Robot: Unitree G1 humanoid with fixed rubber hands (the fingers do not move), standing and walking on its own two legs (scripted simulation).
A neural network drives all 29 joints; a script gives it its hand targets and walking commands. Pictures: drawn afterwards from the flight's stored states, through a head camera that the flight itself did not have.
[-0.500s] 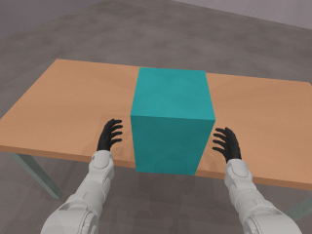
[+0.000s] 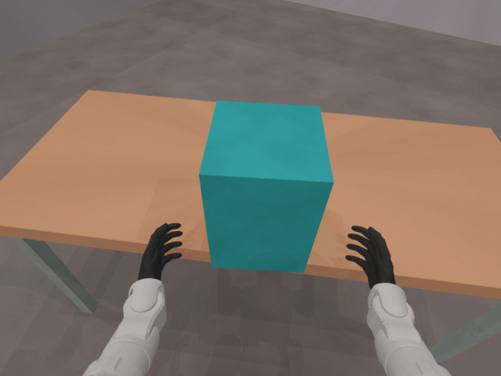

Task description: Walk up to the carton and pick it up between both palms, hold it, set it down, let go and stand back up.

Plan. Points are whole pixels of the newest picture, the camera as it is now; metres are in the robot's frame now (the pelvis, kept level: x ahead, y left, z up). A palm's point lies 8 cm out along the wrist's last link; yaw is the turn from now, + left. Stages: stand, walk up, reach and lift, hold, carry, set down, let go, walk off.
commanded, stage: set down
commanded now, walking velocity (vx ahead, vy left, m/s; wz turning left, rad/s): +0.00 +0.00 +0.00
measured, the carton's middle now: (262, 191) +0.47 +0.01 +0.02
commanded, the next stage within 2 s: none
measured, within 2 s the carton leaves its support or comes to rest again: neither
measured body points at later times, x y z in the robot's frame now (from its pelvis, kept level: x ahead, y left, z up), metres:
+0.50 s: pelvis +0.02 +0.01 +0.00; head +0.02 +0.03 +0.45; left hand +0.27 +0.21 -0.03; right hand +0.29 -0.20 -0.01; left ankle +0.05 +0.15 -0.73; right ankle +0.07 -0.09 -0.73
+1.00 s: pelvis +0.04 +0.02 +0.01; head +0.04 +0.04 +0.46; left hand +0.25 +0.23 -0.04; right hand +0.26 -0.19 -0.03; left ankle +0.05 +0.15 -0.73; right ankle +0.07 -0.09 -0.73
